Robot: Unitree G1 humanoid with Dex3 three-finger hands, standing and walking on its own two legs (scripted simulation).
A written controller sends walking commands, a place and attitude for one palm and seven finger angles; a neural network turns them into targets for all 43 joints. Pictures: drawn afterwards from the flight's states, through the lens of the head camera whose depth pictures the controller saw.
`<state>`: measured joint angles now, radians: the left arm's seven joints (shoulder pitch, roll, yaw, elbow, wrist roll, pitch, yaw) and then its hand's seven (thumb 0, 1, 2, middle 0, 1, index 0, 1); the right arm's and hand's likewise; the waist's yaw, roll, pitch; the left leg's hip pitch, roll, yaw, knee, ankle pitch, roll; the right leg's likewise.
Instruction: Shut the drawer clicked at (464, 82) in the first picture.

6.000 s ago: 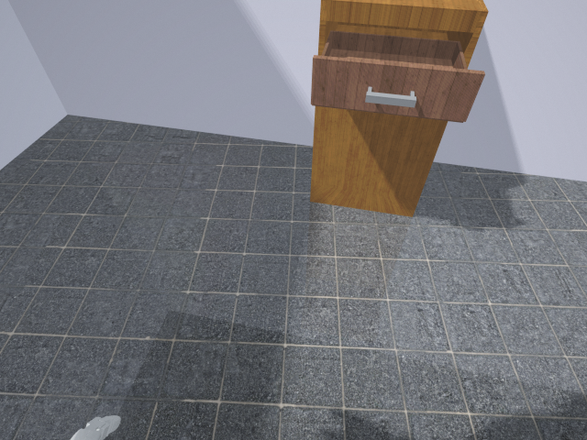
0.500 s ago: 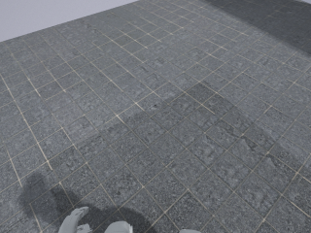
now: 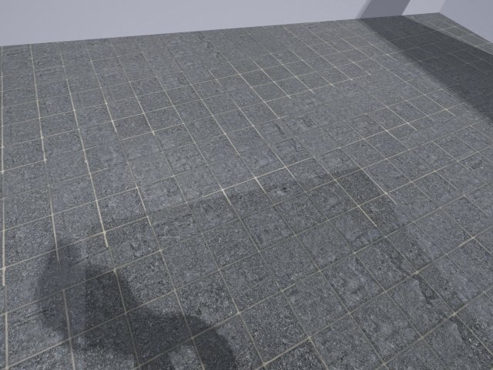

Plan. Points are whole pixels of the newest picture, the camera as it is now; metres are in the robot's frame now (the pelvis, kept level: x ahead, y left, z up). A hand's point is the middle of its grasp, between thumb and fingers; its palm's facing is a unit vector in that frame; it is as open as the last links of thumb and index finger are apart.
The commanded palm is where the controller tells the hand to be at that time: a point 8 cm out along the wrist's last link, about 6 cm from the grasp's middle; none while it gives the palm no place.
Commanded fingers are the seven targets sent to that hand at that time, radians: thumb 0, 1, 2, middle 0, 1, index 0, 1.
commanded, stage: turn to face it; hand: left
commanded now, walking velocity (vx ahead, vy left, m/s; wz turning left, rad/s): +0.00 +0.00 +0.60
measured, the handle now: out of the picture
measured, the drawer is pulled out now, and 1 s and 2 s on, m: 0.28 0.28 0.28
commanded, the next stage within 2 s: none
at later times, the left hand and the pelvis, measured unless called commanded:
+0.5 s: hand out of the picture +0.02 +0.15 -0.13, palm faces +0.30 -0.91 -0.28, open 7.4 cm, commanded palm none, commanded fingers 0.00 0.90 0.90 -0.20 -0.30 -0.20 -0.30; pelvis -0.03 -0.07 +0.01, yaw +17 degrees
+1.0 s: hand out of the picture -0.15 +0.19 -0.17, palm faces +0.60 -0.76 -0.25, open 7.4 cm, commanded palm none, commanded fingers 0.00 0.90 0.90 -0.20 -0.30 -0.20 -0.30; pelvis -0.06 -0.02 +0.01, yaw +35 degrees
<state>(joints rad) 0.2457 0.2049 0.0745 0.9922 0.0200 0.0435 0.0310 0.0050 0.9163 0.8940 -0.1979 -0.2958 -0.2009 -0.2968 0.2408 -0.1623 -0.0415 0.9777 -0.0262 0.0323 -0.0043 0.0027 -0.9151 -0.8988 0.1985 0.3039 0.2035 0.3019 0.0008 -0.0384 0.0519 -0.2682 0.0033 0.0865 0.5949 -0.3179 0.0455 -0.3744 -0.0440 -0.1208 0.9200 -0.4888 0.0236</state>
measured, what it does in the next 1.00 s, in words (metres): steps on the spot, turning left: right foot, then left foot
